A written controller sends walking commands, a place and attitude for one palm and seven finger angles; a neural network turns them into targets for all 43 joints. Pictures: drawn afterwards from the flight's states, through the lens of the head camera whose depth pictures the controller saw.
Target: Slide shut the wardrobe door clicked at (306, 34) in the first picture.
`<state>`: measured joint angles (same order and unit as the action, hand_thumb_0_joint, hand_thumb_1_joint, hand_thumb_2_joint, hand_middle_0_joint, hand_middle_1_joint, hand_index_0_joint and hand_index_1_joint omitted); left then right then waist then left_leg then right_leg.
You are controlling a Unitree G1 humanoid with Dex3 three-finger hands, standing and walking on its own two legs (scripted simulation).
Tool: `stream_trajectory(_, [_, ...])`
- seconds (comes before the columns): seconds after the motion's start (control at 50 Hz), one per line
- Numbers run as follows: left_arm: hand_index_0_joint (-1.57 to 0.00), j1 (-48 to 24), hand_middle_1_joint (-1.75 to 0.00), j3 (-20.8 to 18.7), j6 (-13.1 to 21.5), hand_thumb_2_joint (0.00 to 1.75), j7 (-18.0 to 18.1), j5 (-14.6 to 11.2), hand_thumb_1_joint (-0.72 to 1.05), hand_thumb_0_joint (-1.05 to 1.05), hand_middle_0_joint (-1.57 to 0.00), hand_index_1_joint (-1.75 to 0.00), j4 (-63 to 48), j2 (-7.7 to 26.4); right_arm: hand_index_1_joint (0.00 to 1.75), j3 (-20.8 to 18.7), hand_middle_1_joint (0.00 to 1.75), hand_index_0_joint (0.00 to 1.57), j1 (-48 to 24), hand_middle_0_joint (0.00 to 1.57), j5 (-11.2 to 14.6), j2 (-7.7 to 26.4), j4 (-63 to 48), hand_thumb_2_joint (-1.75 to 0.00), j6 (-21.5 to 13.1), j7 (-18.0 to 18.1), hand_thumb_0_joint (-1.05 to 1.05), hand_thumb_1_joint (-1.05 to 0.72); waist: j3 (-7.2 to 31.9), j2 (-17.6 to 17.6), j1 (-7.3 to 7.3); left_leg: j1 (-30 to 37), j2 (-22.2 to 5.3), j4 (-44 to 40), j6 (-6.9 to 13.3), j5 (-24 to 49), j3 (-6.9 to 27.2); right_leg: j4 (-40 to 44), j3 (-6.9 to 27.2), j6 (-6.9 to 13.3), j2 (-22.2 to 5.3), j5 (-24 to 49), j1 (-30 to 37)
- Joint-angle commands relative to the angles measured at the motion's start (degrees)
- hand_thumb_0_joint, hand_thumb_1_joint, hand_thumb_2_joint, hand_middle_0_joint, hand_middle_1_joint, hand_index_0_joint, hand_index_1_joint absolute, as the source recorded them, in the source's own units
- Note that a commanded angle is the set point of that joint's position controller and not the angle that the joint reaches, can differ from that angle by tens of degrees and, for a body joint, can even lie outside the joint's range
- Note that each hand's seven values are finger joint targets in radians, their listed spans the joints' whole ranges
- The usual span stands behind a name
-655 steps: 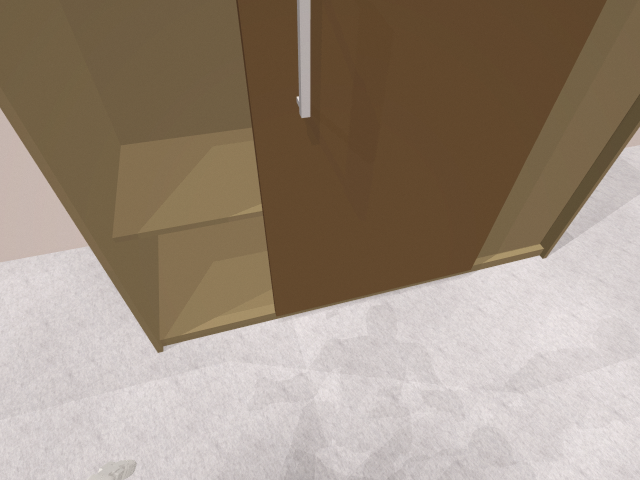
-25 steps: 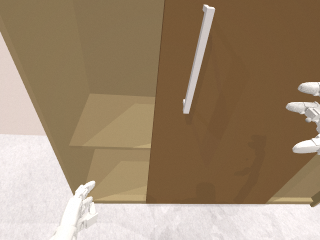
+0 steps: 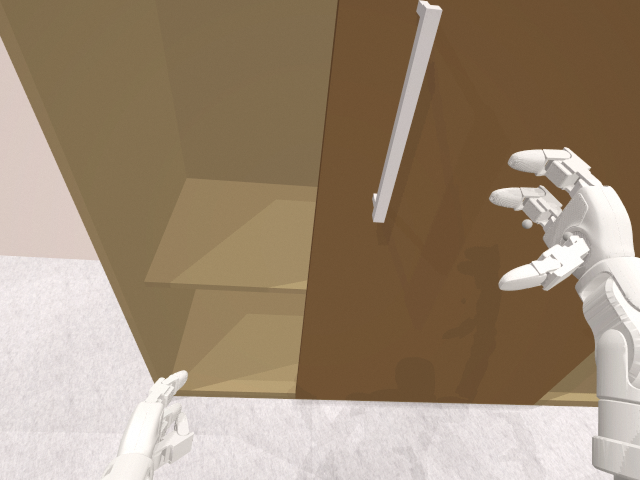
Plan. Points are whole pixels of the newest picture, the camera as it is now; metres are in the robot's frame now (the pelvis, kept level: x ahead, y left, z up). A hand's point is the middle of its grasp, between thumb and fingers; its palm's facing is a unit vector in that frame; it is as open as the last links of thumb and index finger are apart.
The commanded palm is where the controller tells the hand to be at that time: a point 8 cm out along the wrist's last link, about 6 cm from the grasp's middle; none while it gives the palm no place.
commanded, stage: move the hooked fingers beside the handle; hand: right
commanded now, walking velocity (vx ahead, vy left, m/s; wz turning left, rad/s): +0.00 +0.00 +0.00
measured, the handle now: (397, 127) +0.52 -0.08 +0.23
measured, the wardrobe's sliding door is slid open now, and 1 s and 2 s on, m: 0.39 0.39 0.39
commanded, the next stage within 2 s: none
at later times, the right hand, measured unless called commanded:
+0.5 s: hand (488, 169) +0.42 -0.18 +0.23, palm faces +0.02 +1.00 -0.03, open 14.0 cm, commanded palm +0.39 -0.23 +0.23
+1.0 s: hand (446, 153) +0.46 -0.14 +0.23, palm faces -0.01 +1.00 +0.00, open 14.0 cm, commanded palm +0.43 -0.20 +0.22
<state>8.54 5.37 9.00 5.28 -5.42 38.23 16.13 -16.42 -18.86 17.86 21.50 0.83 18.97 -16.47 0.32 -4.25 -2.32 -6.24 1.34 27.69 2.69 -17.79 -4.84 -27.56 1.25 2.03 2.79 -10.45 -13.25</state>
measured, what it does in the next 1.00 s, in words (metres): stands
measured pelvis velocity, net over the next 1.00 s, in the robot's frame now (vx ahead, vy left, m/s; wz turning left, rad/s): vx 0.03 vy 0.00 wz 0.05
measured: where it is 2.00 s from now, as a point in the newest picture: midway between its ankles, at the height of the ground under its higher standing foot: outside the picture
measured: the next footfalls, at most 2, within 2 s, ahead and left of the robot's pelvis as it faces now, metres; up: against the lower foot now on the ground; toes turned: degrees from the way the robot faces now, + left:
none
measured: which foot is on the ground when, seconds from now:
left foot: down 0.00-1.00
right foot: down 0.00-1.00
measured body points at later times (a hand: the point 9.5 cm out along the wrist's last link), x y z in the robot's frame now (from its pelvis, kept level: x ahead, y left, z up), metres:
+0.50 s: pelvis +0.01 +0.00 +0.00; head +0.00 +0.03 +0.45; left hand +0.17 +0.25 -0.09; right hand +0.41 -0.23 +0.24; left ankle -0.02 +0.08 -0.74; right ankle +0.05 -0.10 -0.74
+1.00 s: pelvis +0.03 +0.00 +0.00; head +0.02 +0.02 +0.45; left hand +0.15 +0.25 -0.11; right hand +0.45 -0.19 +0.23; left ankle -0.02 +0.08 -0.74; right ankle +0.05 -0.10 -0.74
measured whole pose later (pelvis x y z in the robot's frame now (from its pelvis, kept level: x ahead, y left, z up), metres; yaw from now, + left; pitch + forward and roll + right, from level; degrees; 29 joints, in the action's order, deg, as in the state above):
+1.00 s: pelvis +0.03 +0.00 +0.00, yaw +3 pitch +0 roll +0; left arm 13.7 2.8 4.8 3.4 -4.3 39.7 15.5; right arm -14.6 -41.4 11.1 17.8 30.6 13.8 -5.5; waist 1.9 -3.4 1.9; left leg -7.9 1.7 25.4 2.4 -17.6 -2.0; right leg -25.8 -1.3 2.4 2.2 -11.7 -14.3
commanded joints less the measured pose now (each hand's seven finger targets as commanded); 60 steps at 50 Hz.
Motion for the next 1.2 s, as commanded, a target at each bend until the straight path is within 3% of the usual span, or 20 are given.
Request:
stream_trajectory(0.0, [-0.20,-10.01,-0.30,-2.14,3.25,0.90,0.66,0.69,0.90,0.00,-0.20,-0.30,-7.64,5.52,1.20,-9.99,1.20,0.30,-31.57,0.30,-0.43,18.82,-3.66,-0.30,-5.71,4.71,0.00,0.50,11.13,1.52,0.32,-7.00,-1.43,-7.07,-1.51,8.29,3.80,3.38,3.45,0.61,-1.65,2.16,11.24])
stream_trajectory(0.04, [-0.20,-9.46,-0.30,-2.19,2.56,0.90,0.64,0.49,0.90,0.00,-0.20,-0.30,-7.12,5.59,1.20,-6.92,1.20,0.30,-31.94,0.30,-2.00,16.46,2.49,-0.30,-3.26,5.77,0.00,0.50,7.43,0.61,0.68,-8.42,-1.66,-7.55,-1.39,7.10,3.80,4.12,3.39,0.47,-1.72,0.95,9.65])
stream_trajectory(0.1, [-0.20,-8.90,-0.30,-2.51,1.56,0.90,0.18,-0.06,0.90,0.00,-0.20,-0.30,-8.11,5.81,1.20,-2.97,1.20,0.30,-28.69,0.30,-2.99,13.30,6.83,-0.30,-0.23,4.64,0.00,0.50,7.88,0.26,0.84,-7.29,-2.02,-7.61,-1.31,10.54,4.11,3.71,2.80,0.61,-1.65,3.09,9.08])
stream_trajectory(0.12, [-0.20,-8.30,-0.30,-2.55,1.33,0.90,0.18,-0.23,0.90,0.00,-0.20,-0.30,-8.22,6.10,1.20,-2.53,1.20,0.30,-30.53,0.30,-2.88,13.78,8.18,-0.30,0.06,4.00,0.00,0.50,8.44,2.57,1.31,-7.17,-2.02,-7.68,-1.51,11.26,4.22,3.42,2.91,0.78,-1.61,3.09,8.95])
stream_trajectory(0.18, [-0.20,-7.59,-0.30,-3.03,1.67,0.90,-0.05,-0.12,0.90,0.00,-0.20,-0.30,-9.33,6.10,1.20,-1.92,1.20,0.30,-33.21,0.30,-2.08,12.93,5.33,-0.30,-2.59,2.27,0.00,0.50,13.41,5.53,1.65,-5.33,-1.88,-6.62,-1.54,15.51,3.96,2.30,2.73,1.26,-1.72,6.45,11.22])
stream_trajectory(0.26, [-0.20,-7.11,-0.30,-3.14,2.84,0.90,-0.25,0.24,0.90,0.00,-0.20,-0.30,-9.58,5.80,1.20,-4.46,1.20,0.30,-42.16,0.30,-1.67,15.67,-0.76,-0.30,-7.69,2.97,0.00,0.50,19.88,1.95,1.73,-4.33,-1.53,-5.60,-1.41,18.78,4.34,1.59,2.73,1.26,-1.31,9.68,15.74])
stream_trajectory(0.28, [-0.20,-6.55,-0.30,-3.19,2.78,0.90,-0.32,0.41,0.90,0.00,-0.20,-0.30,-8.86,5.83,1.20,-6.18,1.20,0.30,-41.58,0.30,-1.78,17.63,0.00,-0.30,-8.65,3.83,0.00,0.50,19.20,2.76,1.48,-3.86,-1.52,-5.96,-1.47,18.37,4.41,1.51,2.63,1.24,-1.54,9.53,14.90])
stream_trajectory(0.34, [-0.20,-5.49,-0.30,-3.33,2.41,0.90,-0.32,0.58,0.90,0.00,-0.20,-0.30,-7.64,6.04,1.20,-7.08,1.20,0.30,-41.28,0.30,-2.80,17.69,5.59,-0.30,-8.18,5.78,0.00,0.50,16.35,2.45,1.49,-4.76,-1.48,-6.28,-1.54,18.07,4.61,1.98,2.26,1.20,-1.55,8.83,12.96])
stream_trajectory(0.4, [-0.20,-4.66,-0.30,-3.51,1.58,0.90,-0.43,0.34,0.90,0.00,-0.20,-0.30,-7.10,6.30,1.20,-3.68,1.20,0.30,-40.72,0.30,-3.91,14.65,11.59,-0.30,-6.14,6.37,0.00,0.50,11.96,3.00,2.20,-5.97,-1.60,-6.85,-1.54,17.29,4.56,2.42,1.83,1.26,-1.67,7.73,10.35])
stream_trajectory(0.48, [-0.20,-3.84,-0.30,-4.01,1.04,0.90,-0.89,0.22,0.90,0.00,-0.20,-0.30,-8.34,6.40,1.20,-1.62,1.20,0.30,-40.26,0.30,-4.49,12.63,11.56,-0.30,-5.31,5.73,0.00,0.50,15.82,2.97,1.99,-4.01,-1.53,-5.81,-1.30,22.33,4.22,1.53,1.55,1.36,-1.56,11.98,11.84])
stream_trajectory(0.56, [-0.20,-2.67,-0.30,-4.43,1.43,0.90,-1.01,0.47,0.90,0.00,-0.20,-0.30,-8.12,6.48,1.20,-1.76,1.20,0.30,-46.49,0.30,-3.52,11.99,10.06,-0.30,-7.41,5.54,0.00,0.50,19.18,4.74,3.13,-4.39,-1.06,-5.32,-1.49,24.09,4.08,1.06,1.84,1.47,-1.65,13.54,14.44])
stream_trajectory(0.68, [-0.20,-0.96,-0.30,-4.58,0.68,0.90,-1.17,0.92,0.90,0.00,-0.20,-0.30,-6.49,6.72,1.20,-3.39,1.20,0.30,-48.65,0.30,-5.22,14.04,13.41,-0.30,-8.89,8.69,0.00,0.50,17.73,3.67,2.82,-4.71,-1.06,-5.39,-1.19,22.42,4.13,1.25,1.70,1.37,-1.94,13.50,13.13])
stream_trajectory(0.76, [-0.20,-0.28,-0.30,-4.72,0.25,0.90,-1.31,0.86,0.90,0.00,-0.20,-0.30,-6.31,6.46,1.20,0.45,1.20,0.30,-51.57,0.30,-5.93,9.48,15.49,-0.30,-8.45,9.54,0.00,0.50,17.85,1.76,4.05,-6.25,-0.92,-5.20,-1.09,22.89,3.93,1.22,1.79,1.20,-2.14,14.77,14.66])
stream_trajectory(0.82, [-0.20,0.42,-0.30,-5.06,-0.05,0.90,-1.53,0.95,0.90,0.00,-0.20,-0.30,-6.10,6.49,1.20,2.11,1.20,0.30,-52.57,0.30,-5.85,6.65,17.14,-0.30,-8.55,10.09,0.00,0.50,18.53,2.86,4.37,-6.89,-0.69,-5.07,-1.05,22.95,3.67,1.00,2.00,1.21,-2.30,15.35,15.31])
stream_trajectory(0.88, [-0.20,0.75,-0.30,-5.18,-0.89,0.90,-1.60,1.29,0.90,0.00,-0.20,-0.30,-6.40,6.91,1.20,-3.34,1.20,0.30,-47.66,0.30,-6.03,12.14,17.64,-0.30,-8.92,10.89,0.00,0.50,20.69,5.41,2.33,-3.08,-0.86,-4.69,-1.01,25.68,3.84,1.25,1.66,1.17,-2.33,17.59,14.26])
stream_trajectory(0.9, [-0.20,0.20,-0.30,-5.01,-1.04,0.90,-1.69,1.22,0.90,0.00,-0.20,-0.30,-6.91,6.58,1.20,-1.75,1.20,0.30,-48.14,0.30,-6.03,10.18,16.71,-0.30,-8.98,10.86,0.00,0.50,20.49,3.56,2.59,-3.17,-0.98,-4.49,-1.06,26.01,3.97,1.44,1.43,1.12,-2.15,17.34,14.15])
stream_trajectory(0.96, [-0.20,0.47,-0.30,-5.04,-1.55,0.90,-1.72,1.23,0.90,0.00,-0.20,-0.30,-7.02,6.42,1.20,-3.39,1.20,0.30,-47.23,0.30,-6.52,11.67,17.96,-0.30,-9.09,11.57,0.00,0.50,18.46,6.38,2.35,-3.00,-0.86,-4.88,-1.24,25.29,3.91,1.90,1.07,1.33,-2.39,15.97,12.61])
stream_trajectory(1.04, [-0.20,0.10,-0.30,-5.12,-2.01,0.90,-1.57,1.25,0.90,0.00,-0.20,-0.30,-7.87,6.50,1.20,-5.53,1.20,0.30,-47.19,0.30,-6.90,14.89,15.13,-0.30,-9.83,11.42,0.00,0.50,18.74,5.48,2.09,-1.37,-1.08,-5.28,-1.36,26.48,4.48,2.24,0.43,1.62,-2.25,15.91,12.47])
stream_trajectory(1.1, [-0.20,-0.80,-0.30,-5.08,-1.81,0.90,-1.75,1.12,0.90,0.00,-0.20,-0.30,-8.79,6.13,1.20,-2.22,1.20,0.30,-47.87,0.30,-6.63,11.39,10.51,-0.30,-10.51,10.40,0.00,0.50,19.65,1.51,2.68,-2.05,-1.02,-5.28,-1.12,26.98,4.41,1.93,0.48,1.59,-2.25,17.36,15.05])
stream_trajectory(1.18, [-0.20,-0.64,-0.30,-5.21,-1.40,0.90,-1.50,0.73,0.90,0.00,-0.20,-0.30,-7.87,6.37,1.20,1.46,1.20,0.30,-47.82,0.30,-5.36,7.14,12.96,-0.30,-9.33,8.85,0.00,0.50,16.52,2.79,3.90,-5.42,-0.59,-6.42,-1.02,21.98,3.96,1.98,0.99,1.57,-2.53,13.74,15.10])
